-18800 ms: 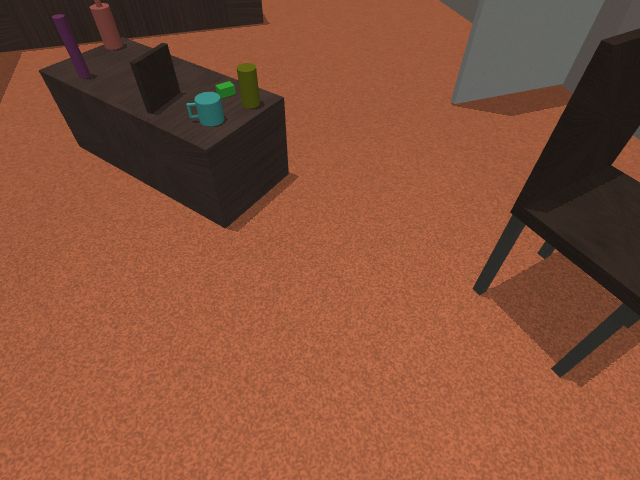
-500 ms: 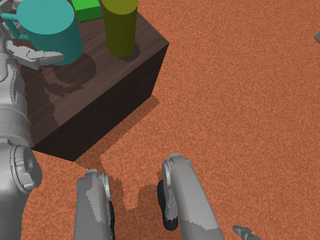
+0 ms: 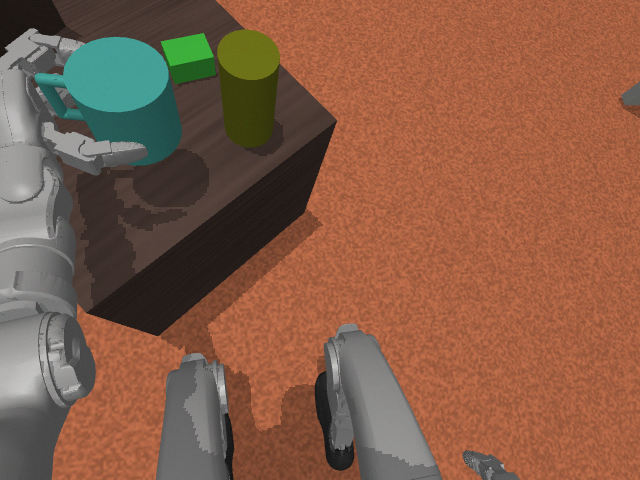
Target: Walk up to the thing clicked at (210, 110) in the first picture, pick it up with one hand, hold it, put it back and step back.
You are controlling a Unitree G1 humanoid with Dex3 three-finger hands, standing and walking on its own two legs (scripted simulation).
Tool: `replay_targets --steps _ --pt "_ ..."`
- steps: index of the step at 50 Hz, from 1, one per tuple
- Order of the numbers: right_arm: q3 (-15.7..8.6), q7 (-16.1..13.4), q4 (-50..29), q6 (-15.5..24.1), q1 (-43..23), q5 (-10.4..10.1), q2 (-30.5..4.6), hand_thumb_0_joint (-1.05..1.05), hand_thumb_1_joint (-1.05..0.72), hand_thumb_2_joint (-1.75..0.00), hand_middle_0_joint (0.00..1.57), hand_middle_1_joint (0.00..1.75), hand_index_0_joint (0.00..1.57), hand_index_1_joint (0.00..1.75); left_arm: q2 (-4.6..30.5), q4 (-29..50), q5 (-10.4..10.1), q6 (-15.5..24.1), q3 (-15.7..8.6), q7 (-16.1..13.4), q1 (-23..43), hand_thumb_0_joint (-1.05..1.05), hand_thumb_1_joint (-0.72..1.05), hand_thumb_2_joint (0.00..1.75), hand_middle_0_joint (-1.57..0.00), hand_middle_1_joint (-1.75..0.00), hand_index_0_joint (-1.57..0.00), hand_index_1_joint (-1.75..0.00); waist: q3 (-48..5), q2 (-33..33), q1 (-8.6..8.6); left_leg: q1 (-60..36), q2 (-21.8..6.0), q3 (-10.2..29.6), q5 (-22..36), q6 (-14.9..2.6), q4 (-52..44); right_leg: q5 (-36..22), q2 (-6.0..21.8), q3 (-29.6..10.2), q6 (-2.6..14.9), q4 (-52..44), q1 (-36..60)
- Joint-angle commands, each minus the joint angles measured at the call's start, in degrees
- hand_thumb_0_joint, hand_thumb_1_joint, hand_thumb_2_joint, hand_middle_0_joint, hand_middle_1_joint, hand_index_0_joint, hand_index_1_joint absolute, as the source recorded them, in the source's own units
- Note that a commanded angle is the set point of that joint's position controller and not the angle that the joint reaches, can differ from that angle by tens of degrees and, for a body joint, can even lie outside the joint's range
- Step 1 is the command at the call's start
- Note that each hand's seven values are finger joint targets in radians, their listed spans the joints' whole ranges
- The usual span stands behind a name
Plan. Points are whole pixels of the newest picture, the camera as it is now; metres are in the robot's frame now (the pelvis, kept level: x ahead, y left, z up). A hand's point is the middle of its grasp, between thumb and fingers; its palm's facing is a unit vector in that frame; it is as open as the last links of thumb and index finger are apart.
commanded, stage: lift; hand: left
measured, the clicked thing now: (112, 103) +0.55 +0.16 +0.01
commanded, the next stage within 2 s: hold in 1.52 s
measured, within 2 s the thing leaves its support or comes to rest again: neither
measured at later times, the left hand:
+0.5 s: hand (52, 122) +0.48 +0.18 +0.08, palm faces +0.13 -0.99 -0.06, open 11.8 cm
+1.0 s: hand out of the picture +0.42 +0.17 +0.17, palm faces +0.14 -0.99 -0.04, open 11.8 cm
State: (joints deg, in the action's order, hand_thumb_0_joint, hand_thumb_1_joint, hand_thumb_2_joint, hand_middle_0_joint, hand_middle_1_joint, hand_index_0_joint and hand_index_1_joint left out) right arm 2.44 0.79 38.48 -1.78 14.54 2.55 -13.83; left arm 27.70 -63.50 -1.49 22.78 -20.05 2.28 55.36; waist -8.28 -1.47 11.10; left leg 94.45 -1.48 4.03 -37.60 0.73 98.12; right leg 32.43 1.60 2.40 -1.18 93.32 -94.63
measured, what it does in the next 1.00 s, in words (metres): rises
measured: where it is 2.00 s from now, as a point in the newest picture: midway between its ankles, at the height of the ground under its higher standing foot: (279, 456)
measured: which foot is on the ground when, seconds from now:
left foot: down 0.00-1.00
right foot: down 0.00-1.00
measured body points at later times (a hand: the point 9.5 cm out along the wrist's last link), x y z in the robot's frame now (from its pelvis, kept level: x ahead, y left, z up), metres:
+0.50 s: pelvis +0.01 +0.00 +0.07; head +0.16 +0.02 +0.50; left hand +0.46 +0.24 +0.09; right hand +0.08 -0.26 -0.05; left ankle +0.05 +0.12 -0.51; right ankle +0.08 -0.14 -0.51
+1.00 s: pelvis +0.03 +0.00 +0.14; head +0.12 +0.02 +0.59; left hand +0.40 +0.23 +0.18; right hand +0.15 -0.25 +0.03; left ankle +0.05 +0.12 -0.51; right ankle +0.08 -0.14 -0.51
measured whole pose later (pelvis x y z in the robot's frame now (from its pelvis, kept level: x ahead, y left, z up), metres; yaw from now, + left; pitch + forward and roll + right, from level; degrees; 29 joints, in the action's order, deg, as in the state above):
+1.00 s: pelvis +0.03 +0.00 +0.14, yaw +2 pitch +15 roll -2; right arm -0.4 -1.2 38.6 0.1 13.6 -0.2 -12.8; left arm 13.1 -36.6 -6.7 21.5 -8.8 -0.4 20.2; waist -5.3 -0.6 3.4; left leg 50.6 -2.2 2.6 -29.5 1.0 64.8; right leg 25.2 1.1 2.6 -0.9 60.9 -50.9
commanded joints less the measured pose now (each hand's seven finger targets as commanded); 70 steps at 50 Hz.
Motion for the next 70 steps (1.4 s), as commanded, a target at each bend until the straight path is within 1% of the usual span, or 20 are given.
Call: replay_targets --steps 1,4,6,9,15,20,22,23,24,26,30,32,35,38,39,40,47,57,61,70 --pt "-4.78 -0.69 -1.77 0.63 11.68 0.34 -12.25 0.00 -0.94 -0.91 0.20 0.30 0.20 0.30 13.69 18.31 -1.65 6.09 -2.84 0.19 28.45 0.00 -0.09 1.16 -1.21 -1.38 -1.24 -1.37 -41.83 -10.92 -0.14 -27.55 0.63 -0.68 18.89 -1.94 -13.35 -16.50 -1.09 -0.42 3.49 -11.23 25.43" --pt "-4.02 -0.34 -1.85 0.62 11.34 0.09 -11.20 0.00 -0.94 -0.91 0.20 0.30 0.20 0.30 10.02 16.14 -2.21 6.16 -2.00 0.02 24.28 0.00 -0.08 1.19 -1.22 -1.40 -1.25 -1.39 -40.27 -9.10 -0.03 -28.09 0.61 -0.47 20.53 -1.88 -14.55 -18.10 -1.22 -0.03 3.58 -12.08 27.11" --pt "-4.13 -0.38 -1.97 0.57 11.14 -0.02 -11.16 0.00 -0.94 -0.91 0.20 0.30 0.20 0.30 12.12 16.06 -1.96 6.20 -3.93 -0.40 21.43 0.00 -0.12 1.20 -1.22 -1.41 -1.25 -1.40 -40.99 -9.16 -1.22 -28.51 0.68 -0.79 21.72 -2.02 -15.00 -19.36 -1.15 -0.30 3.53 -12.72 29.22" --pt "-4.97 -0.39 -2.22 0.64 10.99 -0.05 -11.07 0.00 -0.94 -0.91 0.20 0.30 0.20 0.30 10.13 22.07 -2.16 6.74 -2.11 -0.34 22.74 0.00 -0.10 1.20 -1.24 -1.42 -1.27 -1.41 -41.29 -9.17 -1.05 -30.84 0.58 -0.78 20.49 -1.93 -17.17 -18.41 -1.42 -0.19 3.54 -14.73 31.14" --pt "-5.11 -0.42 -2.96 0.88 9.62 -0.61 -10.52 0.00 -0.94 -0.91 0.20 0.30 0.20 0.30 6.33 27.06 -3.11 6.31 0.00 -0.11 15.91 0.00 -0.08 1.18 -1.22 -1.39 -1.25 -1.38 -40.19 -11.23 -2.74 -38.52 -0.01 0.23 22.80 -0.98 -21.84 -18.34 -1.57 0.44 3.83 -17.71 32.55" --pt "-5.33 -0.81 -2.44 1.59 8.00 -1.25 -9.80 0.00 -0.94 -0.91 0.20 0.30 0.20 0.30 1.39 27.18 -4.53 5.66 2.08 -0.65 6.40 0.00 -0.07 1.20 -1.23 -1.40 -1.26 -1.39 -33.03 -7.27 -3.49 -38.73 -0.15 0.11 19.27 -1.06 -25.82 -16.36 -1.81 0.42 3.36 -21.89 35.55" --pt "-5.76 -1.20 -1.87 1.66 7.93 -1.55 -9.93 0.00 -0.94 -0.91 0.20 0.30 0.20 0.30 2.97 30.66 -4.57 5.84 1.51 -1.15 6.60 0.00 -0.07 1.21 -1.25 -1.42 -1.28 -1.41 -32.18 -7.07 -4.06 -41.20 -0.11 0.20 16.85 -1.04 -27.69 -14.72 -1.84 0.27 3.23 -24.02 36.90" --pt "-5.43 -1.27 -1.87 1.83 7.27 -1.55 -9.50 0.00 -0.93 -0.91 0.20 0.30 0.20 0.30 1.20 29.93 -4.77 5.73 2.94 -0.91 5.47 0.00 -0.06 1.22 -1.24 -1.41 -1.26 -1.41 -31.67 -6.81 -3.58 -41.28 -0.03 -0.11 17.09 -1.09 -27.89 -15.25 -1.82 0.16 3.15 -24.69 37.89" --pt "-5.64 -1.41 -2.39 2.10 6.97 -1.62 -9.44 0.00 -0.94 -0.91 0.20 0.30 0.20 0.30 3.16 35.90 -4.88 6.41 1.91 -1.47 7.76 0.00 -0.05 1.22 -1.25 -1.42 -1.28 -1.41 -33.09 -6.62 -4.18 -41.88 0.17 -0.40 16.85 -1.15 -28.55 -15.44 -1.88 0.06 3.00 -25.49 40.24" --pt "-5.31 -1.54 -1.61 2.32 5.95 -1.92 -8.62 0.00 -0.93 -0.91 0.20 0.30 0.20 0.30 -2.04 28.44 -5.63 5.34 3.67 -1.38 -2.29 0.00 -0.06 1.24 -1.26 -1.44 -1.29 -1.43 -27.44 -2.69 -4.09 -39.57 0.43 -1.13 14.76 -1.74 -29.85 -14.55 -1.89 -0.31 2.62 -28.12 42.53" --pt "-5.50 -2.04 -2.24 2.68 5.19 -2.25 -8.68 0.00 -0.94 -0.91 0.20 0.30 0.20 0.30 0.12 40.55 -5.98 5.87 4.72 -1.87 1.60 0.00 -0.08 1.24 -1.26 -1.44 -1.29 -1.44 -29.75 -5.58 -5.16 -46.15 0.71 -1.64 16.41 -1.39 -32.93 -16.34 -1.74 -0.91 2.52 -31.24 47.25" --pt "-5.37 -2.19 -2.03 2.65 4.58 -2.29 -8.41 0.00 -0.94 -0.91 0.20 0.30 0.20 0.30 -1.35 36.36 -5.72 4.93 4.83 -2.22 -4.73 0.00 -0.06 1.26 -1.27 -1.44 -1.30 -1.44 -26.21 -4.13 -5.50 -46.92 0.63 -1.44 17.30 -1.24 -34.70 -16.91 -1.97 -0.57 2.54 -32.45 48.05" --pt "-5.26 -2.27 -1.34 2.87 4.28 -2.31 -8.05 0.00 -0.93 -0.91 0.20 0.30 0.20 0.30 -4.48 37.60 -6.30 4.78 6.75 -2.73 -6.04 0.00 -0.08 1.26 -1.27 -1.44 -1.29 -1.45 -23.16 -3.57 -5.66 -48.99 0.43 -1.20 17.73 -1.09 -36.94 -17.15 -1.95 -0.24 2.58 -34.11 48.34" --pt "-5.90 -2.33 -3.49 3.28 3.26 -2.49 -8.69 0.00 -0.94 -0.91 0.20 0.30 0.20 0.30 -4.75 40.76 -6.58 4.42 7.57 -2.73 -7.69 0.00 -0.11 1.25 -1.29 -1.44 -1.31 -1.45 -23.57 -3.28 -6.28 -51.76 0.56 -1.56 19.60 -0.96 -38.68 -18.83 -1.99 0.04 2.40 -35.88 51.94" --pt "-5.59 -2.36 -3.12 3.18 3.12 -2.54 -8.20 0.00 -0.94 -0.91 0.20 0.30 0.20 0.30 -4.74 36.35 -6.31 3.88 6.60 -2.73 -11.41 0.00 -0.12 1.25 -1.30 -1.45 -1.31 -1.46 -21.10 -1.54 -6.48 -50.74 0.70 -1.90 19.35 -1.20 -39.09 -18.97 -1.96 -0.10 2.20 -36.91 52.68" --pt "-5.45 -2.21 -3.58 3.27 2.42 -2.49 -7.88 0.00 -0.93 -0.91 0.20 0.30 0.20 0.30 -6.65 36.05 -6.22 3.88 8.35 -2.46 -13.54 0.00 -0.10 1.26 -1.31 -1.46 -1.33 -1.46 -19.42 -1.29 -6.52 -50.62 0.65 -1.86 19.31 -1.08 -39.99 -18.75 -2.00 0.07 2.24 -37.26 52.46" --pt "-5.78 -2.24 -5.24 3.71 1.92 -2.58 -7.53 0.00 -0.94 -0.91 0.20 0.30 0.20 0.30 -5.32 44.73 -6.79 4.57 7.70 -2.81 -12.47 0.00 -0.13 1.25 -1.29 -1.46 -1.31 -1.46 -20.93 -1.51 -7.82 -54.34 0.92 -2.50 20.43 -1.10 -43.33 -20.14 -1.83 -0.43 1.98 -40.41 58.92" --pt "-5.31 -2.65 -5.90 3.57 1.27 -2.54 -7.09 0.00 -0.93 -0.91 0.20 0.30 0.20 0.30 -7.22 47.05 -7.19 3.99 9.85 -2.42 -17.22 0.00 -0.08 1.24 -1.26 -1.43 -1.28 -1.43 -18.96 -2.12 -7.66 -60.77 0.70 -2.47 22.95 -0.49 -47.42 -21.75 -2.10 0.18 2.09 -43.41 61.94" --pt "-5.31 -2.65 -6.38 3.72 0.26 -2.70 -6.79 0.00 -0.93 -0.91 0.20 0.30 0.20 0.30 -8.11 44.41 -7.51 2.96 9.67 -2.02 -21.16 0.00 -0.09 1.25 -1.26 -1.44 -1.28 -1.44 -15.21 -0.40 -8.00 -59.60 0.90 -2.96 23.63 -0.81 -48.22 -22.98 -2.08 -0.21 1.75 -45.08 63.79" --pt "-5.68 -2.51 -6.52 3.81 0.75 -2.99 -6.95 0.00 -0.93 -0.91 0.20 0.30 0.20 0.30 -7.47 50.45 -8.17 3.13 9.32 -1.78 -21.22 0.00 -0.12 1.26 -1.27 -1.45 -1.29 -1.46 -16.62 -1.33 -8.69 -65.03 0.63 -2.74 29.32 -0.31 -50.35 -27.05 -2.17 0.07 2.08 -45.95 67.45"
